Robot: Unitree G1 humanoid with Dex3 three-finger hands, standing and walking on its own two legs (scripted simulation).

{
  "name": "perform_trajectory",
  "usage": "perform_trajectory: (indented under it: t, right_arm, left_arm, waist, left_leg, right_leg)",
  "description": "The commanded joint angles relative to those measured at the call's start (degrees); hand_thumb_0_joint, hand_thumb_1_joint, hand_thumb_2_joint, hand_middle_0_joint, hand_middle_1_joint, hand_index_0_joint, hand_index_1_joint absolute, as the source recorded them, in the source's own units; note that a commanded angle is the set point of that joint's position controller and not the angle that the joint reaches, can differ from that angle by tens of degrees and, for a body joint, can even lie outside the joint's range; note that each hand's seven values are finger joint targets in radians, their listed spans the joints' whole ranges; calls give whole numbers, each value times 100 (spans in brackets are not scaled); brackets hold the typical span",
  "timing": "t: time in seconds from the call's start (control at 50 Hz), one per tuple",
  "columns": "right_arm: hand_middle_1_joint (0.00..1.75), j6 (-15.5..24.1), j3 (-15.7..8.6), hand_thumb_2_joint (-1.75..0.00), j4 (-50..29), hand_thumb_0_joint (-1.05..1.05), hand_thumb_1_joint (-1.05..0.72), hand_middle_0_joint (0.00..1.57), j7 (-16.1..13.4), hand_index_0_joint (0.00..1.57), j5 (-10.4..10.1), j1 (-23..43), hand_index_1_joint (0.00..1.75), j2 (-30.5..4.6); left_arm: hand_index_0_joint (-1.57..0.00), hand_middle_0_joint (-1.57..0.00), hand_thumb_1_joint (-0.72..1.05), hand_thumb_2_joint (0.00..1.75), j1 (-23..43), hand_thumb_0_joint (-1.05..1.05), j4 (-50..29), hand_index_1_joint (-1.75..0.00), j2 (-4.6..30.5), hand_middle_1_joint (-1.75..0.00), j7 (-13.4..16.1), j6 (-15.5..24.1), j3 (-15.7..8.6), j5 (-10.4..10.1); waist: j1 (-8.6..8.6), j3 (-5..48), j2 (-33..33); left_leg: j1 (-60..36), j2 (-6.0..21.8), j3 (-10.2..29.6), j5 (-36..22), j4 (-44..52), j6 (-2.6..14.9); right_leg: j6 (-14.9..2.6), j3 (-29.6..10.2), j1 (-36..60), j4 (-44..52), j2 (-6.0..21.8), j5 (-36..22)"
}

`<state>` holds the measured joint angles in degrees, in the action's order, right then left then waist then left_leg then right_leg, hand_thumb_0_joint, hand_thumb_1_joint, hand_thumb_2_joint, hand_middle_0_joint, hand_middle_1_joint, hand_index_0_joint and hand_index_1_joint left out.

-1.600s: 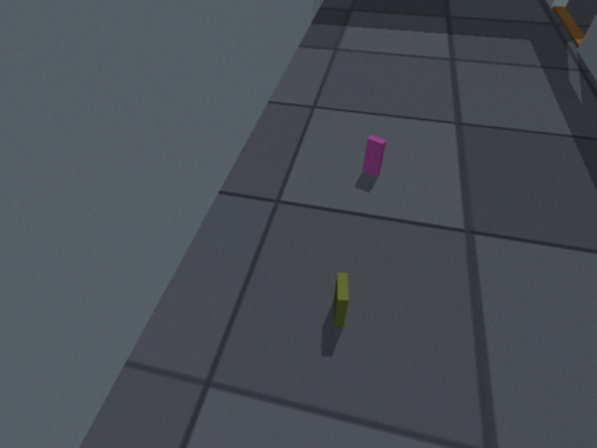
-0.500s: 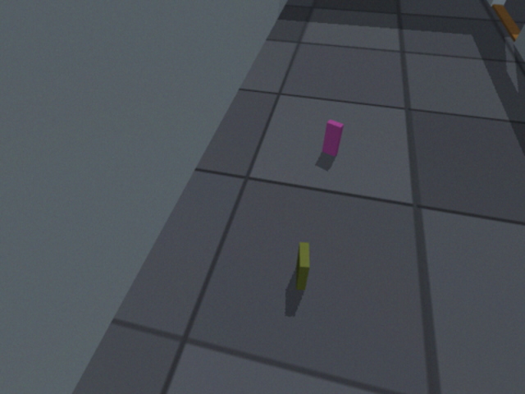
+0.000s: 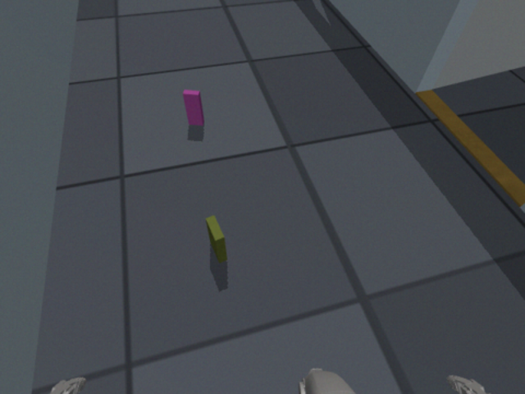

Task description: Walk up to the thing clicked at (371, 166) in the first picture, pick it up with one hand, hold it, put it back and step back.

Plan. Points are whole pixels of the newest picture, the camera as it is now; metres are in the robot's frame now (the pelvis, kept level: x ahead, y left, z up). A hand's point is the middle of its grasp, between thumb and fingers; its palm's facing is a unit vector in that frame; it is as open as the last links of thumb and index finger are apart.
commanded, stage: walk up
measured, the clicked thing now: (194, 108) +1.58 +0.33 -0.67
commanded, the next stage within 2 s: none
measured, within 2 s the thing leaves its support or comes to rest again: neither
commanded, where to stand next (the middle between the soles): +0.09 -0.04 m, yaw -53 degrees
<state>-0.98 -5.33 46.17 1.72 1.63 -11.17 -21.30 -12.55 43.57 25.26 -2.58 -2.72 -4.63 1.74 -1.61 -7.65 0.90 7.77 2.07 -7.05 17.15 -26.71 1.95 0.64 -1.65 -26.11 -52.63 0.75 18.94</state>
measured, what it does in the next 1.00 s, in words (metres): steps on the spot, turning right: right foot, then left foot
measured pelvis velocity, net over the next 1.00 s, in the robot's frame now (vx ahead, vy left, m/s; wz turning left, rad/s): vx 0.03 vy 0.01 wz -0.69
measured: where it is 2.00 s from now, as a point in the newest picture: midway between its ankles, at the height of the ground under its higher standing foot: outside the picture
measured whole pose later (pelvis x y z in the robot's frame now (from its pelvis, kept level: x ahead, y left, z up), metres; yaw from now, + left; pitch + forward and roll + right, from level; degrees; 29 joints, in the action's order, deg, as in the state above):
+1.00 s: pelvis +0.03 +0.01 -0.02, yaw -40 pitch -2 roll +0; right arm 0.1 -3.4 39.7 1.6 2.3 -16.7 -23.4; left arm -16.6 44.2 23.9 -1.0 -1.3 -3.1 0.6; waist -2.3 -7.4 0.2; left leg 16.7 5.0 -9.1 17.6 -37.0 1.2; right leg 0.7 -1.7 -20.2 -45.9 0.4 25.1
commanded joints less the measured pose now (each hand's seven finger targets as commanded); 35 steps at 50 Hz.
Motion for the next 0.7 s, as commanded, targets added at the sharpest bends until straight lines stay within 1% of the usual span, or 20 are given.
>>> perform_trajectory:
  t: [0.0,0.1,0.14,0.16,0.18,0.2,0.22,0.24,0.26,0.28,0.36,0.46,0.5,0.54,0.56,0.58,0.6,0.62,0.64,0.68]
  right_arm:
    - [30,182,-419,-90,-793,0,-90,20,-25,20,-1,-173,30,-1548]
    - [30,94,-446,-90,-1106,0,-90,20,44,20,-27,-121,30,-1590]
    - [30,97,-360,-90,-1206,0,-90,20,57,20,-131,-80,30,-1467]
    - [30,121,-261,-90,-1280,0,-90,20,69,20,-205,-226,30,-1223]
    - [30,122,-141,-90,-1461,0,-90,20,69,20,-364,38,30,-878]
    - [30,98,-203,-90,-1376,0,-90,20,1,20,-271,-16,30,-1256]
    - [30,108,-261,-90,-1337,0,-90,20,-21,20,-223,33,30,-1342]
    - [30,92,-255,-90,-1167,0,-90,20,20,20,-280,-31,30,-1342]
    - [30,70,-255,-90,-993,0,-90,20,39,20,-326,-239,30,-1291]
    - [30,30,-207,-90,-913,0,-90,20,25,20,-289,-356,30,-1248]
    - [30,-2,-215,-90,-870,0,-90,20,-116,20,-114,-529,30,-1241]
    - [30,75,-191,-90,-942,0,-90,20,-260,20,-108,-270,30,-1123]
    - [30,121,-176,-90,-913,0,-90,20,-295,20,-104,-406,30,-1090]
    - [30,201,-193,-90,-795,0,-90,20,-317,20,-78,-750,30,-1039]
    - [30,248,-222,-90,-764,0,-90,20,-334,20,-30,-955,30,-1070]
    - [30,290,-316,-90,-803,0,-90,20,-360,20,62,-991,30,-1402]
    - [30,318,-369,-90,-881,0,-90,20,-379,20,43,-639,30,-1725]
    - [30,303,-405,-90,-981,0,-90,20,-341,20,-4,-332,30,-1834]
    - [30,328,-461,-90,-1006,0,-90,20,-317,20,-55,-164,30,-2006]
    - [30,355,-317,-90,-1018,0,-90,20,-307,20,-10,-246,30,-1505]
  left_arm:
    - [-20,-20,90,90,367,0,-783,-30,675,-30,-62,198,-113,-19]
    - [-20,-20,90,90,-67,0,-671,-30,803,-30,25,247,-167,0]
    - [-20,-20,90,90,-748,0,-524,-30,1033,-30,96,332,-294,35]
    - [-20,-20,90,90,-1052,0,-548,-30,1489,-30,166,400,-443,82]
    - [-20,-20,90,90,-1066,0,-609,-30,1600,-30,203,475,-405,25]
    - [-20,-20,90,90,-813,0,-682,-30,1576,-30,211,417,-405,-69]
    - [-20,-20,90,90,-601,0,-719,-30,1422,-30,221,352,-371,-126]
    - [-20,-20,90,90,-248,0,-787,-30,1188,-30,245,348,-286,-173]
    - [-20,-20,90,90,22,0,-847,-30,1072,-30,301,357,-204,-187]
    - [-20,-20,90,90,-109,0,-786,-30,1056,-30,330,359,-246,-170]
    - [-20,-20,90,90,-210,0,-981,-30,1108,-30,260,319,-304,-51]
    - [-20,-20,90,90,-370,0,-1143,-30,1137,-30,218,215,-350,73]
    - [-20,-20,90,90,-221,0,-1227,-30,1151,-30,243,205,-337,48]
    - [-20,-20,90,90,-8,0,-1288,-30,1049,-30,281,179,-285,-39]
    - [-20,-20,90,90,19,0,-1312,-30,918,-30,299,169,-226,-103]
    - [-20,-20,90,90,-97,0,-1321,-30,593,-30,315,172,-129,-172]
    - [-20,-20,90,90,-506,0,-1180,-30,385,-30,332,174,-61,-159]
    - [-20,-20,90,90,-858,0,-1001,-30,818,-30,401,157,-127,-74]
    - [-20,-20,90,90,-919,0,-902,-30,963,-30,427,159,-150,-44]
    - [-20,-20,90,90,-470,0,-757,-30,1168,-30,332,169,-301,-61]
  waist:
    - [-303,493,-1186]
    - [-95,647,-893]
    - [387,1147,-126]
    - [615,1408,1170]
    - [682,1259,1838]
    - [624,1252,1448]
    - [530,959,1116]
    - [340,783,675]
    - [145,797,554]
    - [123,941,708]
    - [183,606,627]
    - [319,698,938]
    - [186,858,904]
    - [-88,985,614]
    - [-223,1020,398]
    - [-255,1118,-531]
    - [71,960,-1481]
    - [181,1096,-1063]
    - [157,1019,-1349]
    - [53,654,-972]
  left_leg:
    - [-556,1369,675,-2030,591,590]
    - [156,1665,479,-1868,-81,668]
    - [711,1236,-91,-2297,-1757,298]
    - [1750,539,-265,-1352,-3215,-52]
    - [3482,-516,153,1702,-3893,-396]
    - [2896,-70,942,2152,-4111,-375]
    - [2691,55,1083,1998,-4103,-365]
    - [2654,192,1258,1587,-3856,-348]
    - [2713,205,1101,1118,-3774,-367]
    - [2624,97,813,833,-3564,-350]
    - [2081,-87,668,704,-3306,-343]
    - [1657,-218,841,682,-2369,-152]
    - [1280,-235,951,644,-2048,-60]
    - [410,-327,974,58,-949,43]
    - [-30,-221,1092,-393,-195,82]
    - [-371,659,2140,-159,570,209]
    - [-708,1780,3397,-1068,768,300]
    - [-474,2288,3513,-1166,699,694]
    - [-68,2603,3721,-1303,713,1151]
    - [226,1799,2594,-2158,559,938]
  right_leg:
    - [-34,374,-68,972,114,-26]
    - [-216,619,972,1710,-95,268]
    - [-584,311,2344,2676,-185,-29]
    - [-1002,-1285,3178,3149,607,-742]
    - [-1782,-3601,3792,3277,1593,-1520]
    - [-2108,-3848,2878,3222,1882,-1303]
    - [-1951,-3458,2200,3450,1653,-734]
    - [-1554,-2556,2287,3394,1177,-820]
    - [-1206,-1905,2429,3257,764,-1039]
    - [-1081,-1733,2402,3249,618,-1171]
    - [-1192,-1674,1223,3096,355,-1583]
    - [-1289,-2333,877,2728,443,-2025]
    - [-1325,-2640,728,2463,592,-2388]
    - [-1097,-2543,315,2013,441,-2713]
    - [-823,-2351,120,1670,251,-2302]
    - [-425,-1799,-239,887,-244,-1193]
    - [-105,-941,-936,-48,-1200,1041]
    - [-71,-887,-861,-732,-797,1259]
    - [-5,-747,-652,-1317,-537,1354]
    - [-4,-820,-433,-1628,-418,981]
